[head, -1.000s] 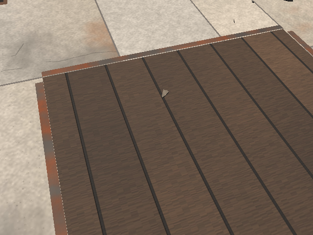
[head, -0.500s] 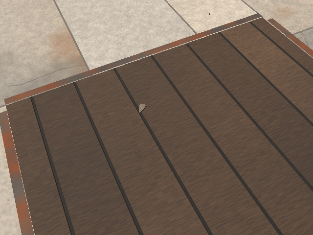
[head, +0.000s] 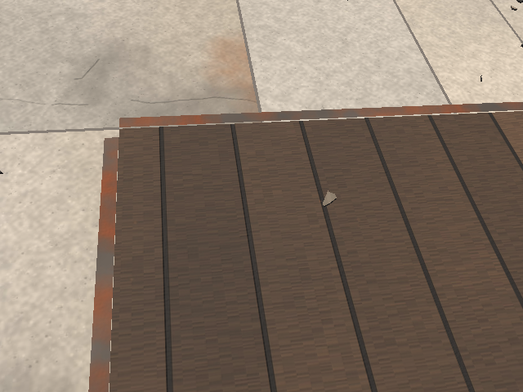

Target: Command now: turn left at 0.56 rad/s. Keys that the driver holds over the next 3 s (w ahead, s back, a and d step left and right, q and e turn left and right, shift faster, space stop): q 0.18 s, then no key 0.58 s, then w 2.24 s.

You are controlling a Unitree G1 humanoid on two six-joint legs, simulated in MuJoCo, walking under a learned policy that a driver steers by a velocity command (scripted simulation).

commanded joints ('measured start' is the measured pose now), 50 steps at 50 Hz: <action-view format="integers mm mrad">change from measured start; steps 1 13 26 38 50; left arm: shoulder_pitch -52 91 58 77 215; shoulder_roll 51 169 138 80 69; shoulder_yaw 5 20 -22 -53 -36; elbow -66 -30 5 89 172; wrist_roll -3 15 -2 10 -22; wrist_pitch -21 -59 -21 -28 -111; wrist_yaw -5 -49 -38 -38 -89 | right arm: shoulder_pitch -2 -44 -66 -39 -50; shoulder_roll -186 -107 -88 -92 -142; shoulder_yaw -49 -21 -8 8 -17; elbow -68 -130 -97 -32 -30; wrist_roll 4 -4 7 -24 17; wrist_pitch -2 31 21 -17 -36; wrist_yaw -14 -11 4 20 13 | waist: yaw -7 9 37 36 102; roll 158 -27 -163 96 135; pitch -127 -181 -101 -34 -3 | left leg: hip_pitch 227 -20 22 82 -53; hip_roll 225 26 8 95 181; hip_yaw -268 -252 55 -70 -164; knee -87 229 126 -45 -149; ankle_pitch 285 0 -145 121 -236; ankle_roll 151 12 -144 -22 83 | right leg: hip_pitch -72 480 431 373 468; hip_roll -7 -217 -219 -61 0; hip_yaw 36 214 141 -15 -131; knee -133 -684 -627 -560 -513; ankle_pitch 24 426 551 224 140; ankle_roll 21 -110 -269 -32 -125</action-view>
